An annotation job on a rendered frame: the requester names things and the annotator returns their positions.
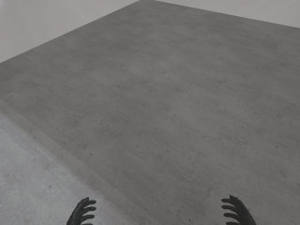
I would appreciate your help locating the robot left hand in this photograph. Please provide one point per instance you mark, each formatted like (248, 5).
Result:
(77, 217)

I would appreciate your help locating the robot right hand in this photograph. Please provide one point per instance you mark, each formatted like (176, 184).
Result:
(242, 214)

